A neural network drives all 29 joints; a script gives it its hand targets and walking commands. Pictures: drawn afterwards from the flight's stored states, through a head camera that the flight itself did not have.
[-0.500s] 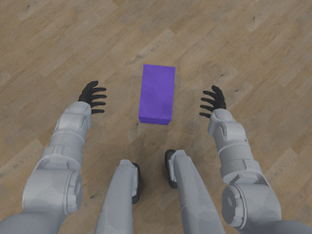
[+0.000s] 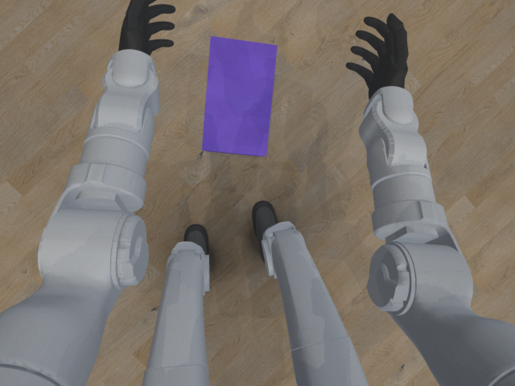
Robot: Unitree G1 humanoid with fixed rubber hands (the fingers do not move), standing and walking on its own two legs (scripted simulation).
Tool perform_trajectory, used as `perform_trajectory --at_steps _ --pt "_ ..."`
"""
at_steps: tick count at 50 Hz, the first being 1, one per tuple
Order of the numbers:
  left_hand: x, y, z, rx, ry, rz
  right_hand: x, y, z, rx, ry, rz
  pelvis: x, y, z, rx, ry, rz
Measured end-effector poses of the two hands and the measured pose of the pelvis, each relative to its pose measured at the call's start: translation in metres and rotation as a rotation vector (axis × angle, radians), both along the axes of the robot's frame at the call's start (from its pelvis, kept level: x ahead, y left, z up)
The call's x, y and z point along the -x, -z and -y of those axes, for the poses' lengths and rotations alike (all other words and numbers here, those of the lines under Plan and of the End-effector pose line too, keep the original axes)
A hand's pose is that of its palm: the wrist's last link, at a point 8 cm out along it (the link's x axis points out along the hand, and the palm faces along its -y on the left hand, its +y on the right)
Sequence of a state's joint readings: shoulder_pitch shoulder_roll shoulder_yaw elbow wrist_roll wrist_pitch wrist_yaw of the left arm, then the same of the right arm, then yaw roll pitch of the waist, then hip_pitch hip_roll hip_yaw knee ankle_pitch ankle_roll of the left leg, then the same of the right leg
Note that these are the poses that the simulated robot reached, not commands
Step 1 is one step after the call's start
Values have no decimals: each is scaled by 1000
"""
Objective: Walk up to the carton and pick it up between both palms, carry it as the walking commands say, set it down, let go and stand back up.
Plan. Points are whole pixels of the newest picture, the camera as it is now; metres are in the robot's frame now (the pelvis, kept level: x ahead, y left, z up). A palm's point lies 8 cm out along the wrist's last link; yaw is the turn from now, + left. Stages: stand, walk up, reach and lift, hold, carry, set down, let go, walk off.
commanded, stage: reach and lift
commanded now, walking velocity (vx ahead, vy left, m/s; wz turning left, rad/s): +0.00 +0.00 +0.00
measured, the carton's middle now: (237, 105) +0.51 -0.06 -0.57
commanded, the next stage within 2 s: none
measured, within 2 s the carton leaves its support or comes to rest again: neither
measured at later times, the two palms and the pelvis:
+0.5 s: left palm (143, 72) +0.52 +0.10 -0.23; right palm (341, 99) +0.45 -0.21 -0.22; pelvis -0.03 +0.02 -0.09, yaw +0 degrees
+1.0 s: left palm (162, 85) +0.53 +0.10 -0.37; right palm (307, 102) +0.47 -0.19 -0.37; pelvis -0.05 +0.01 -0.21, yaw +0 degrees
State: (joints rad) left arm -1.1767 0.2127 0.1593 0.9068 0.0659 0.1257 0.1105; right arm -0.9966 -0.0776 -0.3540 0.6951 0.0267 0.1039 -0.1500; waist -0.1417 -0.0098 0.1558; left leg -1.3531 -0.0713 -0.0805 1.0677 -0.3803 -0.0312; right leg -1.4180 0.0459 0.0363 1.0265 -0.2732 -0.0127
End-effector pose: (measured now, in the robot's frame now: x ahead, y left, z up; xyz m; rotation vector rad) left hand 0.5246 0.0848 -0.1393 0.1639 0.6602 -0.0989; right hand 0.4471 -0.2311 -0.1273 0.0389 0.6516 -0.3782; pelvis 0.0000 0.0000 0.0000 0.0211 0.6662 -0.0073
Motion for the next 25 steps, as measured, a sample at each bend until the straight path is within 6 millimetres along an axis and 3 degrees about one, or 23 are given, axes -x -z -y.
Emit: perform_trajectory --at_steps 9,16,20,25 --pt "-2 3 -29 -13 -22 -40 -5 16 -26 -56 3 -16 10 2 4 -1 -5 46" --pt "-5 13 -31 23 -18 -42 5 37 -33 -30 14 -69 13 30 -8 18 -18 -39" --pt "-3 38 -25 42 -24 -45 6 57 -29 -28 26 -58 18 55 -14 24 -23 -83" --pt "3 92 -18 36 -15 -79 2 96 -25 -40 40 -53 25 90 -21 31 -23 -123"
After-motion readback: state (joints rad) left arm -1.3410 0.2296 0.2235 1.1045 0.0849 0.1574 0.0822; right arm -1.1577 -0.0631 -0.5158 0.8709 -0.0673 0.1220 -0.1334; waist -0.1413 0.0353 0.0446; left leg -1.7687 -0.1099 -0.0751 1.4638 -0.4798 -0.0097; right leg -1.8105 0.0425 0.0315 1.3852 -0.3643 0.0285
